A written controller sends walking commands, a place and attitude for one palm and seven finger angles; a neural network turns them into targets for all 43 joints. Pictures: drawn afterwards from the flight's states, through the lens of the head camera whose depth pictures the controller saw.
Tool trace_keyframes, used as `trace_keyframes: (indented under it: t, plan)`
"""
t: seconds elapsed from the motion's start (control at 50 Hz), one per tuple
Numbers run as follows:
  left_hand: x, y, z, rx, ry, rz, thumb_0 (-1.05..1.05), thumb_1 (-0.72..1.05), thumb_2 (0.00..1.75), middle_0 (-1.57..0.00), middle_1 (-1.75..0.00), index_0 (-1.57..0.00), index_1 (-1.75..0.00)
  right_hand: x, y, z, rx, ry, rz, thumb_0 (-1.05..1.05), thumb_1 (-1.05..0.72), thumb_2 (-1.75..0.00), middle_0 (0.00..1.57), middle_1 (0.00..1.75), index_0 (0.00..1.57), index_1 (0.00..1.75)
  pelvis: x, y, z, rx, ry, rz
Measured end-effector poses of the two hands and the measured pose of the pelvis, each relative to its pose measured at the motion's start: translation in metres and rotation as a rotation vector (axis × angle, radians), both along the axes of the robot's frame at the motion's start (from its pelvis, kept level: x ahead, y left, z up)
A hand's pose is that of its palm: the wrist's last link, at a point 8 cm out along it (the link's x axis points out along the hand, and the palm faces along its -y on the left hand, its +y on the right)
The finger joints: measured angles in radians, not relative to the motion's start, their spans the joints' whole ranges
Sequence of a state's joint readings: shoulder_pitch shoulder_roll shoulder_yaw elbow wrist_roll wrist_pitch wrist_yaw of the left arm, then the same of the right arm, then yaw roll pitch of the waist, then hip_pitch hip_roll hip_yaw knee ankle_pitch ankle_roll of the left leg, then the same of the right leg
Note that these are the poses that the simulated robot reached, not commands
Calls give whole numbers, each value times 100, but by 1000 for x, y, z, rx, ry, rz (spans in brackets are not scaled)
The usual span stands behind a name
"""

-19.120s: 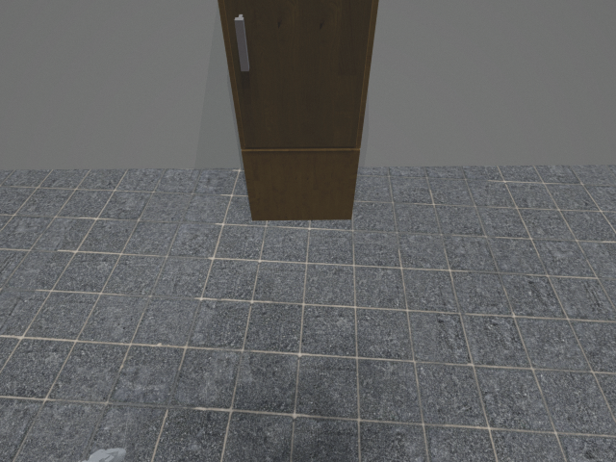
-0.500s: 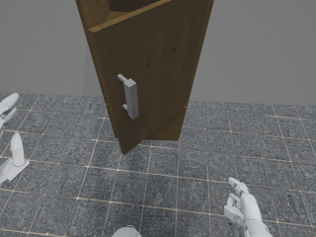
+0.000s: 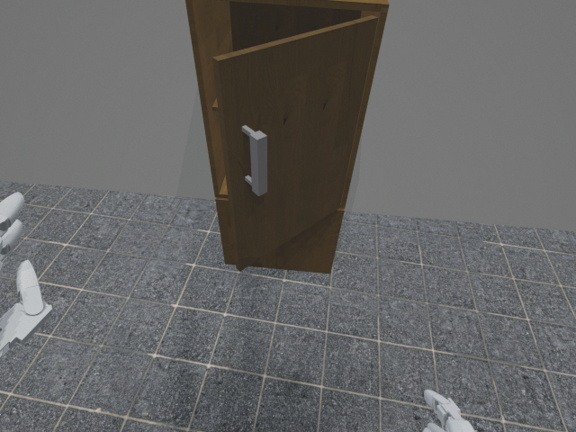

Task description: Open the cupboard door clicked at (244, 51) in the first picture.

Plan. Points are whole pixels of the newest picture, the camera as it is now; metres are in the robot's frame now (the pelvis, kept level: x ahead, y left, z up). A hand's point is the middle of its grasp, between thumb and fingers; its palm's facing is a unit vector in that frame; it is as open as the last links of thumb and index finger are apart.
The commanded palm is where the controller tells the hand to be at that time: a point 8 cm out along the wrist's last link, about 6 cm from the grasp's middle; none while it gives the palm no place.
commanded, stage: stop stepping back and stand still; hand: left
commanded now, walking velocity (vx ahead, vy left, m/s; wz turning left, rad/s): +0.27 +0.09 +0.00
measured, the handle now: (253, 160) +0.62 +0.13 +0.04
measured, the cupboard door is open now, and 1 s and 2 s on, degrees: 46 46 46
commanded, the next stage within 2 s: let the arm hang, fingers relaxed in 0.38 s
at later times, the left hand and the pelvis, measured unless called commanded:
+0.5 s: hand (23, 347) +0.15 +0.27 +0.15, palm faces +0.46 -0.77 -0.44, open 7.4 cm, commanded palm none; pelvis -0.03 +0.00 -0.01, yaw +2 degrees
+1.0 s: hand out of the picture -0.12 +0.19 -0.17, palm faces +0.13 -0.96 -0.24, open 7.2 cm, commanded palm none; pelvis -0.05 +0.00 +0.00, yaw +6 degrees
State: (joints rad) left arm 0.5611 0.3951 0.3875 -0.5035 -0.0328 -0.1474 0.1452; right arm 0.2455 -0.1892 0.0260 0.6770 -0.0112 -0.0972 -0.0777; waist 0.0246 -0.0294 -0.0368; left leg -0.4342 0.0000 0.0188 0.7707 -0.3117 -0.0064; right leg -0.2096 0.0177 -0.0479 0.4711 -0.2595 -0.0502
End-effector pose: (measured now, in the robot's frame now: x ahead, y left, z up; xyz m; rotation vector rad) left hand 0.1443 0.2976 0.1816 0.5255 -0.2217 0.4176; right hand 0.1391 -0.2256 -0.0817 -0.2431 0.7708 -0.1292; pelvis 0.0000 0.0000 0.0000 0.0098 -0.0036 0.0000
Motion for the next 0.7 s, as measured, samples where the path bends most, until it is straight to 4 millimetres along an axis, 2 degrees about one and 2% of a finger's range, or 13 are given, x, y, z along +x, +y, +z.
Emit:
trace_keyframes:
  t: [0.12,0.24,0.36,0.48,0.5,0.54,0.58,0.6,0.64,0.7]
  plan:
    - [-12,6,-3,-10,-85,14,2,89,90,-21,-30,-22,-30,-27,-18,-3,-60,-27,-43,1,-90,-90,21,30,21,30,-15,4,-9,-6,-12,31]
    - [-20,6,0,61,-45,18,2,89,90,-21,-30,-21,-30,-40,-18,-5,-16,-72,-70,1,-90,-90,21,30,21,30,-25,-1,-10,9,-37,21]
    - [-31,-6,0,47,-49,0,2,89,90,-21,-30,-21,-30,-42,-16,-11,10,-28,-26,1,-90,-90,21,30,21,30,-29,-7,-9,0,-37,28]
    - [-36,3,-6,21,-59,14,2,89,90,-22,-30,-22,-30,-34,-12,-6,-24,-40,3,1,-90,-90,21,30,21,30,-31,-1,-10,-19,-44,39]
    - [-33,6,-13,19,-36,9,1,89,90,-21,-30,-21,-30,-31,-11,-8,-13,-47,16,1,-90,-90,21,30,21,30,-32,1,-11,-17,-39,43]
    - [-20,14,-54,-44,148,21,1,89,90,-21,-30,-21,-30,-28,-10,-17,6,-6,54,1,-90,-90,21,30,21,30,-36,4,-12,-12,-20,65]
    - [-15,17,-113,-165,396,62,1,90,90,-20,-30,-21,-30,-29,-11,-28,14,57,77,1,-90,-90,21,30,21,30,-40,4,-13,-8,-5,91]
    - [-18,14,-144,-224,518,80,1,90,90,-20,-30,-20,-30,-31,-11,-33,18,84,86,1,-90,-90,21,30,21,30,-42,3,-14,-2,-3,98]
    - [-36,-2,-206,-325,745,99,1,90,90,-20,-30,-20,-30,-37,-11,-43,32,131,89,1,-90,-90,21,30,21,30,-45,-3,-18,18,-6,95]
    - [-87,-41,-279,-474,1075,97,1,91,90,-20,-30,-20,-30,-56,-12,-49,49,219,62,1,-90,-90,21,30,21,30,-47,-6,-15,4,-27,100]
